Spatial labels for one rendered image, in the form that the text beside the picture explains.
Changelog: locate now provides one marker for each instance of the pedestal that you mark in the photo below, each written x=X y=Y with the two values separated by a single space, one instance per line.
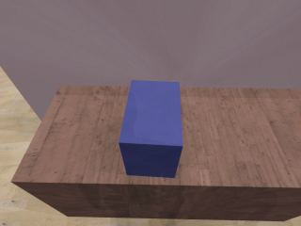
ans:
x=240 y=160

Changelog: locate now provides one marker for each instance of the carton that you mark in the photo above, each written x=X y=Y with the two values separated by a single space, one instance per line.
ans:
x=150 y=139

